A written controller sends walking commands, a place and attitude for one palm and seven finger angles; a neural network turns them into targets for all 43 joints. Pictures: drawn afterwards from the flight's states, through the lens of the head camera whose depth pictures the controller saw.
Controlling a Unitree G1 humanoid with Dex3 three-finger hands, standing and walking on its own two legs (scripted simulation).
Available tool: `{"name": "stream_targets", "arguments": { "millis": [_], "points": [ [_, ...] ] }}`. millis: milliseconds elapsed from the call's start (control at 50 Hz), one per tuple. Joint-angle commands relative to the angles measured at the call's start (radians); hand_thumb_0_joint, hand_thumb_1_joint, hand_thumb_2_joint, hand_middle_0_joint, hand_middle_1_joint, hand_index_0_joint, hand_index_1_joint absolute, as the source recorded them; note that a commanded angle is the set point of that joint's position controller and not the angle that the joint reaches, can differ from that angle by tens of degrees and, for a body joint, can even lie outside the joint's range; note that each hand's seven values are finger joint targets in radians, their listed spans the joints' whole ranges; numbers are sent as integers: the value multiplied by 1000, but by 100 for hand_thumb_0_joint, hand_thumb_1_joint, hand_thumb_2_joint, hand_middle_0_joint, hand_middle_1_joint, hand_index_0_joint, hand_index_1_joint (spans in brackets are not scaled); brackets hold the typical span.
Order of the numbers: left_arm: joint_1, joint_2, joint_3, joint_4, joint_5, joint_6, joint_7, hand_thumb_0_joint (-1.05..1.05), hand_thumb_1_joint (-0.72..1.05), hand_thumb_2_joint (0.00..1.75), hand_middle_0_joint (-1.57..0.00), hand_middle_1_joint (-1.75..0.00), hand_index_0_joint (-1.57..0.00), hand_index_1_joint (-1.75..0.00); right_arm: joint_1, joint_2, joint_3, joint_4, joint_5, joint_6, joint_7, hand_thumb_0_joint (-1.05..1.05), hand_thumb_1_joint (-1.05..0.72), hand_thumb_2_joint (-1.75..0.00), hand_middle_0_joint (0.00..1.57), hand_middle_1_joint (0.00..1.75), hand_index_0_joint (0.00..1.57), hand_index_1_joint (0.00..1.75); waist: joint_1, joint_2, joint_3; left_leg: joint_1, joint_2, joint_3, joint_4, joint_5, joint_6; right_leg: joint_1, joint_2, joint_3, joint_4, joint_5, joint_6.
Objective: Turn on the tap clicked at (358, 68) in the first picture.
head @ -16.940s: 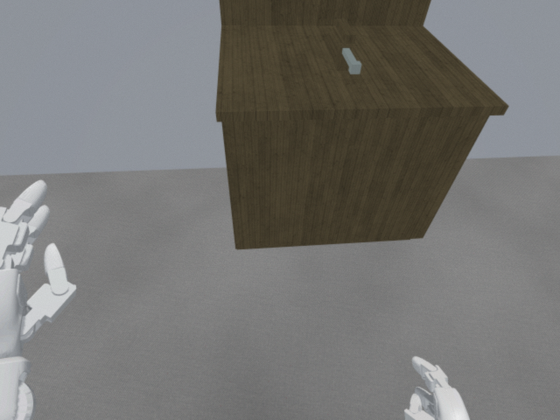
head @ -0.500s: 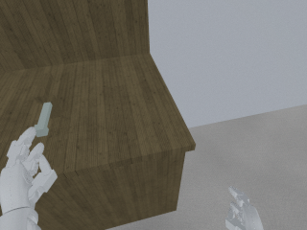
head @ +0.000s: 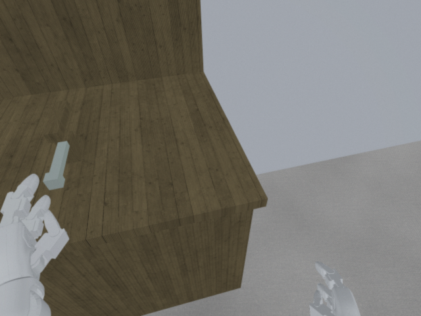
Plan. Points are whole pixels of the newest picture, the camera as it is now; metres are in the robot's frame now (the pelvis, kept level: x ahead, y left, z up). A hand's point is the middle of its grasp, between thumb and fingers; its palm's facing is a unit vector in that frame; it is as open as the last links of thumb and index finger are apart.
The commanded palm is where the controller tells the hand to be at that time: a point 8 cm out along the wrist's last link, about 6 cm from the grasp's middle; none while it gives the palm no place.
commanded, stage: reach beside the lever's end, fingers flat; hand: left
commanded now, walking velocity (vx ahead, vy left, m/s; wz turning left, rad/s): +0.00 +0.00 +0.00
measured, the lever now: (54, 180) +0.33 +0.38 +0.08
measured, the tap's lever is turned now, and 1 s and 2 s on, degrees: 0 0 0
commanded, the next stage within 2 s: push the lever round in 1.86 s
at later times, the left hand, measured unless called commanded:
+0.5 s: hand (48, 218) +0.23 +0.31 +0.11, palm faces +0.57 -0.81 -0.12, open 7.5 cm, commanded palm +0.18 +0.35 +0.11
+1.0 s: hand (38, 204) +0.26 +0.36 +0.10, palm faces +0.59 -0.80 -0.12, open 7.7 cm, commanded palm +0.22 +0.40 +0.09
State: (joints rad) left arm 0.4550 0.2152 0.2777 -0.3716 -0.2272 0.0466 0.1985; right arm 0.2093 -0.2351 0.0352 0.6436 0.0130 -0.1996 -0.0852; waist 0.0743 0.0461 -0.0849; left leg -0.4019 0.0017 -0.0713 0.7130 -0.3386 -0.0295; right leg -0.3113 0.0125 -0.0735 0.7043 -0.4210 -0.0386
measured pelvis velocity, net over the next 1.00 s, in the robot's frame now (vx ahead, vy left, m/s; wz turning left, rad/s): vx -0.01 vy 0.02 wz -0.02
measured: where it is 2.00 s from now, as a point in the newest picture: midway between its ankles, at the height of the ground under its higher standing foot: outside the picture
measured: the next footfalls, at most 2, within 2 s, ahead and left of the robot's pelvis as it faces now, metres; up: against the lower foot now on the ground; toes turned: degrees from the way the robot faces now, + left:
none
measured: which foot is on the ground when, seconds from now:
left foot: down 0.00-1.00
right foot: down 0.00-1.00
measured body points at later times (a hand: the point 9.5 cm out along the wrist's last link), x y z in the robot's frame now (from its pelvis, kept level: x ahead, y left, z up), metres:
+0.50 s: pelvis -0.01 +0.01 +0.00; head -0.01 -0.01 +0.45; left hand +0.19 +0.35 +0.12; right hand +0.17 -0.23 -0.08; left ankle +0.02 +0.14 -0.72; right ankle -0.03 -0.09 -0.72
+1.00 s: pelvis -0.01 +0.02 +0.00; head +0.01 +0.02 +0.45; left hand +0.22 +0.40 +0.10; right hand +0.15 -0.23 -0.10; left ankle +0.02 +0.14 -0.72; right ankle -0.03 -0.09 -0.72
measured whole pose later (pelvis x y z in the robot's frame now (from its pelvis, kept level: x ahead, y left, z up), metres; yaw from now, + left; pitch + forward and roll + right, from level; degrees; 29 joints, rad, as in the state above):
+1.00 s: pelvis -0.01 +0.02 +0.00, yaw -1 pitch +5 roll -1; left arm 0.04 0.35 0.52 0.23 -0.23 -0.12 0.05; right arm 0.22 -0.25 0.01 0.70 0.02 -0.19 -0.09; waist 0.03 0.04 -0.06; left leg -0.50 0.00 -0.05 0.74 -0.33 0.00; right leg -0.40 0.01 -0.05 0.71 -0.39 -0.01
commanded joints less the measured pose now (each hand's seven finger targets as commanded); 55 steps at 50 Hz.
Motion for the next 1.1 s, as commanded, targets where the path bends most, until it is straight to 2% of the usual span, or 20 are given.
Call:
{"name": "stream_targets", "arguments": {
  "millis": [0, 40, 80, 140, 180, 240, 280, 340, 400, 440, 500, 540, 600, 640, 700, 880, 900, 940, 980, 1080],
  "points": [
    [-141, 171, 112, -168, -1, -89, -2, 0, 90, 90, -20, -30, -20, -30, -132, -108, -42, -152, 9, -60, -16, 0, -90, -90, 20, 30, 20, 30, -12, -26, -42, 66, -22, 26, -90, 180, 52, -46, -17, 29, -157, 251, 23],
    [-171, 194, 137, -154, 4, -101, 2, 0, 90, 90, -20, -30, -20, -30, -137, -107, -43, -140, 8, -64, -19, 0, -90, -90, 20, 30, 20, 30, -10, -10, -43, 73, -24, 28, -94, 168, 52, -48, -17, 32, -165, 234, 22],
    [-211, 177, 111, -137, 4, -110, -4, 0, 90, 90, -20, -30, -20, -30, -138, -109, -42, -143, 9, -69, -17, 0, -90, -90, 20, 30, 20, 30, -20, -1, -54, 74, -25, 26, -96, 151, 53, -58, -16, 32, -163, 207, 22],
    [-229, 222, 158, -79, 2, -114, -9, 0, 90, 90, -20, -29, -20, -29, -141, -112, -43, -124, 10, -69, -22, 0, -90, -90, 20, 30, 20, 30, -15, 6, -52, 69, -27, 30, -100, 142, 53, -50, -16, 40, -173, 200, 22],
    [-268, 215, 152, -48, -5, -114, -19, 0, 90, 90, -19, -28, -19, -28, -140, -116, -45, -126, 13, -68, -23, 0, -90, -90, 20, 30, 20, 30, -23, -15, -55, 63, -25, 28, -103, 132, 52, -53, -15, 39, -173, 190, 23],
    [-280, 251, 192, -11, -2, -118, -21, 0, 90, 90, -19, -28, -19, -28, -142, -117, -46, -115, 14, -69, -24, 0, -90, -90, 20, 30, 20, 30, -11, 16, -63, 64, -27, 29, -108, 135, 51, -44, -13, 40, -175, 190, 20],
    [-316, 223, 163, -2, -3, -128, -24, 0, 90, 90, -19, -27, -19, -27, -136, -119, -47, -121, 10, -72, -20, 0, -90, -90, 20, 30, 20, 30, -22, -6, -80, 75, -26, 27, -107, 149, 52, -45, -11, 34, -164, 211, 21],
    [-317, 281, 230, 55, -5, -138, -31, 0, 90, 90, -19, -26, -19, -26, -131, -123, -52, -105, 12, -64, -21, 0, -90, -90, 20, 30, 20, 30, -13, 2, -84, 64, -26, 33, -104, 171, 50, -31, -9, 37, -161, 242, 20],
    [-304, 267, 226, 82, -12, -153, -44, 0, 90, 90, -19, -26, -19, -26, -116, -127, -58, -112, 9, -65, -15, 0, -90, -90, 20, 30, 20, 30, -15, -17, -107, 67, -25, 33, -97, 198, 51, -28, -7, 32, -147, 280, 22],
    [-338, 298, 259, 122, -11, -159, -49, 0, 90, 90, -18, -25, -18, -25, -119, -127, -57, -97, 13, -58, -18, 0, -90, -90, 20, 30, 20, 30, -16, 3, -79, 51, -26, 34, -99, 180, 51, -36, -6, 34, -152, 261, 21],
    [-392, 306, 259, 159, -21, -174, -71, 0, 90, 90, -18, -24, -18, -24, -113, -133, -61, -97, 13, -57, -21, 0, -90, -90, 20, 30, 20, 30, -29, -2, -84, 48, -26, 32, -95, 166, 54, -54, -5, 35, -152, 241, 22],
    [-458, 339, 278, 168, -11, -190, -79, 0, 90, 90, -18, -24, -18, -24, -112, -133, -59, -82, 14, -57, -26, 0, -90, -90, 20, 30, 20, 30, -33, 36, -95, 58, -28, 30, -92, 172, 54, -56, -3, 38, -147, 243, 19],
    [-495, 346, 277, 228, -17, -205, -105, 0, 90, 90, -18, -23, -18, -23, -97, -143, -64, -78, 12, -60, -26, 0, -90, -90, 20, 30, 20, 30, -41, 16, -117, 56, -28, 25, -87, 171, 56, -62, 0, 37, -139, 242, 19],
    [-534, 353, 275, 252, -12, -214, -118, 0, 90, 90, -18, -22, -18, -22, -100, -141, -61, -71, 16, -60, -29, 0, -90, -90, 20, 30, 20, 30, -42, 48, -105, 61, -27, 23, -90, 165, 55, -72, 0, 35, -138, 234, 16],
    [-518, 369, 294, 286, -20, -221, -135, 0, 90, 90, -17, -22, -17, -22, -87, -150, -69, -76, 12, -61, -28, 0, -90, -90, 20, 30, 20, 30, -33, 33, -153, 71, -26, 18, -87, 195, 55, -56, 3, 33, -127, 264, 15],
    [-551, 397, 326, 356, -7, -235, -132, 0, 90, 90, -16, -19, -16, -19, -66, -153, -74, -80, 10, -39, -19, 0, -90, -90, 20, 30, 20, 30, -30, 46, -163, 57, -22, 11, -82, 224, 49, -67, 8, 24, -104, 278, 15],
    [-587, 402, 323, 365, -6, -239, -135, 0, 90, 90, -16, -19, -16, -19, -64, -154, -73, -76, 10, -38, -19, 0, -90, -90, 20, 30, 20, 30, -42, 40, -151, 56, -19, 8, -81, 218, 48, -82, 9, 21, -103, 271, 16],
    [-569, 443, 366, 411, 1, -246, -135, 0, 90, 90, -16, -19, -16, -19, -58, -157, -75, -69, 9, -29, -21, 0, -90, -90, 20, 30, 20, 30, -31, 36, -146, 41, -19, 8, -79, 213, 50, -80, 13, 23, -102, 263, 14],
    [-616, 433, 350, 422, -5, -255, -149, 0, 90, 90, -16, -18, -16, -18, -52, -160, -76, -71, 8, -25, -21, 0, -90, -90, 20, 30, 20, 30, -46, 25, -160, 42, -20, 9, -71, 211, 52, -90, 12, 26, -98, 269, 17],
    [-731, 491, 367, 517, 0, -273, -183, 0, 90, 90, -16, -17, -16, -17, -35, -169, -75, -55, 10, -11, -32, 0, -90, -90, 20, 30, 20, 30, -66, 46, -168, 27, -19, 8, -58, 173, 57, -125, 15, 32, -94, 231, 17]
  ]
}}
